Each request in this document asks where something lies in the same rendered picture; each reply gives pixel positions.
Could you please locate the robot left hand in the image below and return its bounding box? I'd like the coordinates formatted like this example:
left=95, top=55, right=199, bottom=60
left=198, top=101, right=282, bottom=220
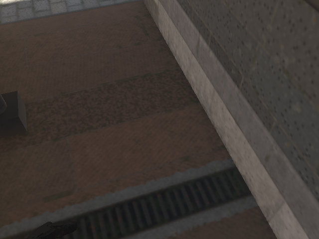
left=25, top=221, right=78, bottom=239

